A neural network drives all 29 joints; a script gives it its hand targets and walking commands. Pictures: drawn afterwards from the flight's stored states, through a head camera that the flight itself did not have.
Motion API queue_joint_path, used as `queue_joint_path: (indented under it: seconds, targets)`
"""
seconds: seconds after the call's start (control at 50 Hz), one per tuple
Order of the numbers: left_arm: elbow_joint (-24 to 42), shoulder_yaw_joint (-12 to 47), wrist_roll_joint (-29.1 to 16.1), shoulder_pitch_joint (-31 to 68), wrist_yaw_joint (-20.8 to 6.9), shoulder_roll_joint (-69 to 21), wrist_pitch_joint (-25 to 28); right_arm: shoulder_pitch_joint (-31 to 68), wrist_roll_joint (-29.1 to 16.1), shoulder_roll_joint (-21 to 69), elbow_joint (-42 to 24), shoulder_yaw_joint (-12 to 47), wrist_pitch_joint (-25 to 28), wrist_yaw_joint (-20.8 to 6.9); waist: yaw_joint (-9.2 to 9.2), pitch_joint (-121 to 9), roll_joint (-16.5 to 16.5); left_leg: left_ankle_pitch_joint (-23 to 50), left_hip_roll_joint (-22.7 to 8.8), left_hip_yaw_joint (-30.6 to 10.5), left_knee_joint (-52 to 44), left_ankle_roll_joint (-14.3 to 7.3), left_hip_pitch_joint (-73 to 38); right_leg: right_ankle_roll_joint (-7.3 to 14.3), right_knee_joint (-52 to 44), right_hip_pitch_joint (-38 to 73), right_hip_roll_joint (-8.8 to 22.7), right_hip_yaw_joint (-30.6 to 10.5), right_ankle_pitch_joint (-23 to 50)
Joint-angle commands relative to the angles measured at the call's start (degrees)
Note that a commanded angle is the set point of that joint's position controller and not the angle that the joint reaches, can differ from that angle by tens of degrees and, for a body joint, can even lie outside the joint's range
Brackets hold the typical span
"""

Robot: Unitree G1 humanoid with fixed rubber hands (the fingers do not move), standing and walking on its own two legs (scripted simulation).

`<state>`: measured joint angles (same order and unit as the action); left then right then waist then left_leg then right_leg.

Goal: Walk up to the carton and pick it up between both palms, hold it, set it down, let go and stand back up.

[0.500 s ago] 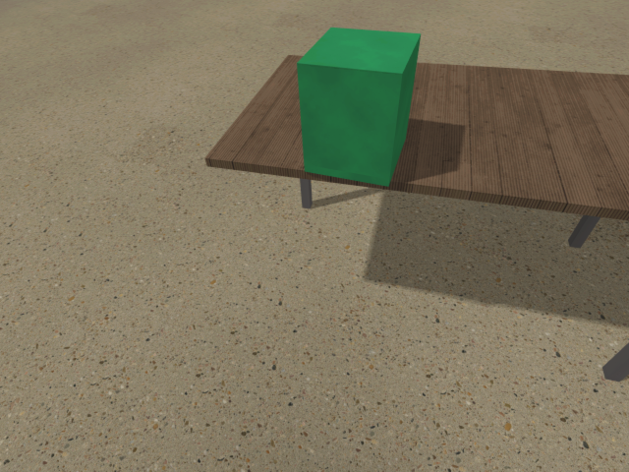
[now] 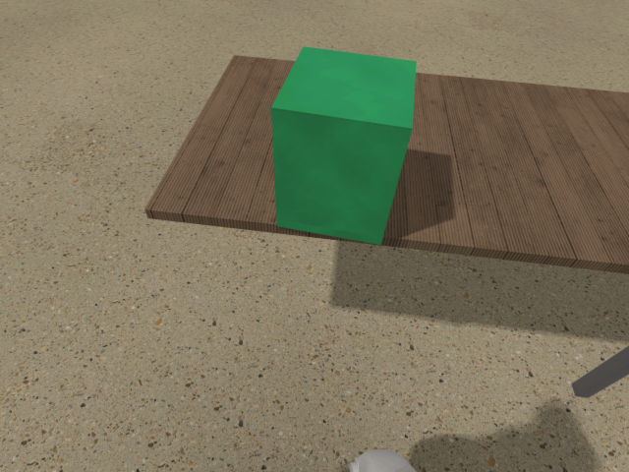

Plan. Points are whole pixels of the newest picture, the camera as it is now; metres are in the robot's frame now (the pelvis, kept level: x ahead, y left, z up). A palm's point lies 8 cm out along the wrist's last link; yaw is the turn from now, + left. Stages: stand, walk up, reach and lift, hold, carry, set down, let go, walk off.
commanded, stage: walk up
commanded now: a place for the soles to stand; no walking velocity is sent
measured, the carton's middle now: (342, 148) +0.64 -0.07 +0.05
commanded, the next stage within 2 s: none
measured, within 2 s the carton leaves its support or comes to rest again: neither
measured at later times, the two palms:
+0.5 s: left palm (144, 423) +0.23 +0.23 -0.11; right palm (499, 408) +0.23 -0.27 -0.11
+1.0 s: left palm (144, 430) +0.22 +0.23 -0.11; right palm (520, 453) +0.17 -0.28 -0.11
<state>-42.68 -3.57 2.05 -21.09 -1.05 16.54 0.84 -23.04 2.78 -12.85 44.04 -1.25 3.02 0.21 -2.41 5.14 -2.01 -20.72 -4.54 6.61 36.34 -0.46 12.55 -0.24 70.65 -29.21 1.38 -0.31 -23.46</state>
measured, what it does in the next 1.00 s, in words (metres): walks ahead: right foot, then left foot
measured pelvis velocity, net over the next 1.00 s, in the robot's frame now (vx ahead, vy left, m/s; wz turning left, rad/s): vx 0.11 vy -0.01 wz -0.06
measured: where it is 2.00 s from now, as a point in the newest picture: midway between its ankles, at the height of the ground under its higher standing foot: outside the picture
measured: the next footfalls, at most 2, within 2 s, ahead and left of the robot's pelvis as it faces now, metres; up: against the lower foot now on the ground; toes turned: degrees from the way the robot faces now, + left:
right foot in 0.18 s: +0.23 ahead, -0.15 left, +0.00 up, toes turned -5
left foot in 0.54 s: +0.23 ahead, +0.11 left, +0.00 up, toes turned -3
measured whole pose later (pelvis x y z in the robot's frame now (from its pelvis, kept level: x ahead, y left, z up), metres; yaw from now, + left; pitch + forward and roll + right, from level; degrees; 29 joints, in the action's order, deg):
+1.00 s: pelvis +0.11 -0.01 +0.00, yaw -4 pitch -2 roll -1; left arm -41.2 0.0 0.2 -15.3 -1.0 14.8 -2.1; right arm -18.3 0.1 -15.9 38.9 -0.7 -2.1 0.1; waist -1.2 3.5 1.1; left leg -12.8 -2.0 -0.1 35.8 0.9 20.9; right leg -0.3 36.6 -12.8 -0.2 -0.7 -21.7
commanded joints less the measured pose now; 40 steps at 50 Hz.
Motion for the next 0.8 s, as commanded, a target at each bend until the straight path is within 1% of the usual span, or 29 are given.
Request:
queue_joint_path:
  seconds: [0.0, 0.04, 0.08, 0.1, 0.12, 0.16, 0.18, 0.2, 0.22, 0.24, 0.28, 0.32, 0.36, 0.38, 0.42, 0.46, 0.48, 0.5, 0.52, 0.54, 0.56, 0.58, 0.6, 0.64, 0.66, 0.68, 0.74, 0.76, 0.78]
  targets:
    - [6.47, -0.40, -0.04, -2.83, -1.09, 0.69, 0.88, -1.22, -0.11, -11.30, -4.33, -2.62, 2.14, 0.28, 2.09, 1.54, 9.36, 25.16, -13.11, -9.99, -16.90, -13.52, -2.38, -0.53, -12.02, -4.50, 2.23, -0.92, 6.70]
    - [7.92, -0.01, -0.05, 0.29, -1.67, -1.04, 1.44, -0.77, -0.17, -11.57, -4.54, -2.58, 2.27, 0.08, 1.76, 2.93, 10.96, 27.28, -11.48, -5.75, -15.56, -12.30, 1.23, -0.21, -22.73, 0.00, 3.28, 0.20, 10.92]
    - [9.37, 0.05, 0.25, 1.65, -1.85, -0.16, 2.24, -1.52, -0.55, -12.18, -4.74, -2.36, 1.59, -0.05, 1.16, -0.12, 12.42, 23.99, -9.09, -3.36, -11.44, -10.44, -0.19, 0.59, -30.12, 5.83, 1.23, 3.11, 13.49]
    - [9.00, -0.36, 0.49, 0.90, -1.66, 0.40, 2.32, -2.18, -0.66, -12.54, -4.84, -2.49, 1.22, 0.02, 0.96, -1.20, 12.32, 22.52, -9.75, -3.36, -9.36, -10.18, -0.02, 0.74, -32.69, 8.44, 0.79, 3.95, 15.53]
    - [8.17, -0.46, 0.50, -1.67, -1.37, 0.84, 2.42, -2.50, -1.01, -13.49, -4.87, -2.44, 0.75, 0.02, 2.04, -2.85, 9.14, 20.69, -9.87, -2.62, -6.51, -9.74, 0.68, 0.92, -35.60, 12.54, -0.20, 4.77, 19.04]
    - [5.90, -1.68, 1.19, -8.58, -0.02, 3.50, 2.81, -4.50, -1.25, -11.43, -5.79, -1.45, -0.05, 0.12, 5.13, -5.93, 0.13, 21.20, -5.98, -1.41, 8.50, -6.42, 4.92, 2.24, -39.04, 24.44, -2.31, 5.29, 24.41]
    - [5.79, -2.55, 1.59, -11.97, 0.79, 7.46, 3.20, -7.51, -1.89, -8.21, -7.02, -0.32, -0.18, -0.12, 7.09, -10.43, -7.11, 12.35, -1.65, -0.40, 20.97, -2.45, 9.88, 5.05, -39.39, 31.72, 3.89, -4.83, 31.17]
    - [6.91, -3.25, 1.60, -14.04, 1.61, 12.09, 3.01, -10.35, -2.86, -5.23, -8.38, 0.78, -1.28, -0.17, 6.96, -14.66, -14.09, -15.15, 5.53, -1.84, 33.62, 0.62, 16.85, 10.83, -44.74, 35.93, 18.32, -28.36, 32.29]
    - [6.93, -3.67, -0.40, -11.10, 2.48, 14.26, 1.80, -10.40, -2.54, -8.10, -7.96, -0.17, -3.16, 0.42, 6.62, -14.67, -10.51, -17.66, 3.85, -6.03, 39.11, 0.57, 15.95, 19.06, -49.76, 29.64, 22.74, -36.41, 21.36]
    - [8.42, -3.41, -0.99, -7.80, 2.76, 12.83, 1.26, -6.72, -1.28, -10.23, -8.50, -1.20, -3.90, 0.65, 6.83, -10.74, -8.70, -14.93, 1.62, -7.10, 42.06, 0.69, 18.10, 20.57, -51.95, 26.16, 22.43, -37.99, 15.13]
    - [9.58, -1.66, -0.92, -2.02, 3.01, 9.34, 0.67, -4.51, -1.12, -9.70, -8.32, -1.38, -3.80, 0.68, 4.99, -4.08, -5.77, -10.16, 0.19, -8.87, 40.42, 0.82, 17.45, 17.04, -50.12, 19.95, 18.21, -24.22, 25.73]
    - [9.34, -0.62, -0.64, 1.18, 2.76, 7.02, 0.72, -4.83, -1.36, -8.34, -8.52, -1.22, -3.41, 0.64, 2.80, -3.05, -5.09, -8.56, -0.19, -10.10, 31.57, 1.14, 10.83, 14.18, -47.94, 12.27, 13.47, -15.55, 33.89]
    - [9.13, 0.57, -0.44, 3.21, 2.41, 5.41, 0.73, -4.46, -1.99, -7.40, -8.79, -0.55, -3.27, 0.57, 2.12, -4.67, -3.91, -8.80, 1.22, -8.16, 22.84, 1.70, 6.94, 12.72, -45.13, 11.86, 10.67, -9.49, 42.41]
    - [9.12, 0.83, -0.41, 3.33, 2.46, 5.44, 0.92, -3.68, -1.78, -6.08, -9.03, -0.43, -3.38, 0.68, 2.27, -4.75, -5.55, -8.95, 1.79, -7.98, 18.31, 2.20, 8.13, 12.87, -43.28, 14.07, 11.13, -9.07, 49.79]
    - [9.26, 0.72, -0.65, 3.47, 2.52, 6.76, 0.47, -0.44, -2.38, -5.69, -9.79, -0.06, -3.34, 0.76, 3.46, -6.38, -6.37, -5.23, 2.08, -6.06, 10.11, 2.51, 7.04, 13.09, -40.88, 15.63, 10.36, -8.05, 54.29]
    - [10.05, 0.40, -1.52, 6.30, 2.18, 8.98, -0.39, -1.64, -2.72, -6.17, -9.41, -0.43, -2.97, 0.82, 2.10, -9.22, -6.55, 5.93, 3.76, -3.92, 4.53, 2.43, 0.42, 12.24, -37.82, 11.64, 9.36, -5.87, 49.32]
    - [10.62, 0.21, -1.57, 7.56, 1.91, 9.64, -0.99, -1.87, -2.65, -6.70, -9.43, -1.10, -3.14, 0.81, 0.92, -11.28, -8.21, 10.56, 3.91, -3.37, 0.10, 1.78, -4.70, 10.68, -36.00, 9.37, 8.86, -6.68, 41.55]
    - [10.53, 0.47, -1.70, 8.39, 1.71, 9.39, -1.46, -2.11, -1.72, -8.70, -10.07, -1.67, -2.98, 0.90, 0.18, -11.08, -6.01, 16.05, 3.85, -4.50, -3.46, 0.91, -6.72, 8.64, -34.80, 6.18, 8.86, -6.83, 32.11]
    - [11.23, 0.33, -2.14, 7.50, 1.59, 8.25, -1.79, 0.30, -1.28, -11.71, -10.56, -2.71, -2.99, 0.85, 0.71, -10.90, -1.27, 17.35, 2.31, -7.62, -3.33, -0.42, -7.54, 6.41, -34.01, 3.52, 8.19, -7.34, 24.94]
    - [11.23, 1.41, -2.94, 5.29, 1.43, 6.26, -2.24, 2.40, -1.30, -14.61, -12.51, -3.51, -2.83, 0.92, 1.27, -11.78, 7.22, 15.50, -8.18, -19.73, -9.14, -4.07, -5.59, 2.83, -26.60, 1.91, 2.78, -3.00, 11.64]
    - [11.17, 1.45, -3.00, 4.22, 1.81, 4.89, -3.15, 6.29, -2.18, -18.99, -13.16, -4.57, -3.24, 0.79, 1.36, -8.38, 13.30, 13.52, -17.68, -28.59, -15.92, -12.37, 6.20, -0.18, -15.85, 6.78, -4.31, 1.27, -6.31]
    - [10.89, 0.56, -1.97, 5.47, 2.26, 6.22, -4.16, 7.74, -2.07, -19.11, -12.55, -5.07, -3.27, 0.85, 0.66, -5.43, 14.74, 12.28, -20.30, -33.11, -17.73, -17.47, 11.49, -1.09, -5.06, 6.10, -3.00, -2.63, -12.34]
    - [9.59, -0.23, -1.15, 5.63, 2.29, 7.54, -4.64, 8.50, -2.16, -16.43, -12.51, -3.99, -3.22, 1.07, 1.10, -4.50, 12.60, 12.23, -18.97, -31.35, -17.18, -18.58, 9.59, -1.05, -1.69, 3.98, -1.56, -4.30, -12.67]
    - [8.47, -0.39, -1.15, 4.26, 2.34, 7.83, -4.64, 8.25, -1.34, -14.40, -12.83, -3.19, -2.94, 1.81, 1.59, -2.94, 8.32, 25.60, -14.19, -24.72, -12.70, -15.01, 4.46, -1.53, -0.34, -0.53, -2.39, -6.45, -10.15]
    - [8.01, 0.03, -1.69, 3.48, 2.35, 6.66, -4.37, 9.26, -1.60, -14.32, -13.22, -3.13, -3.08, 1.83, 1.99, -4.20, 12.04, 26.16, -11.05, -21.77, -11.74, -13.70, 3.67, -2.28, -1.93, 0.11, -2.21, -5.28, -9.10]
    - [8.14, 0.63, -1.39, 2.94, 2.08, 5.88, -4.01, 9.65, -1.10, -13.37, -12.99, -2.96, -2.99, 1.69, 2.17, -6.20, 13.48, 24.70, -10.16, -20.48, -10.84, -12.50, 2.01, -2.79, -6.20, 1.48, -1.03, -4.59, -8.34]
    - [8.39, 1.31, -1.53, 6.93, 1.55, 4.37, -3.63, 5.81, -0.86, -10.84, -11.61, -2.44, -3.04, 1.39, -0.72, -8.54, 10.85, 16.66, -8.07, -20.63, -10.96, -10.35, -5.92, -3.01, -21.62, 1.48, -1.18, -1.73, -10.95]
    - [8.45, 1.17, -1.45, 7.06, 1.45, 4.21, -3.66, 4.82, -0.52, -11.90, -12.04, -2.61, -3.04, 1.47, -0.94, -8.87, 12.73, 15.59, -9.46, -22.32, -10.49, -11.00, -7.25, -2.77, -25.80, 1.87, -1.27, -1.11, -12.28]
    - [8.18, 1.09, -1.77, 6.55, 1.41, 3.73, -3.03, 5.30, -0.75, -13.17, -11.75, -2.75, -3.45, 1.22, -0.69, -10.07, 14.43, 16.33, -8.05, -21.05, -9.05, -10.46, -5.63, -2.72, -31.53, 6.42, -1.43, -0.11, -10.56]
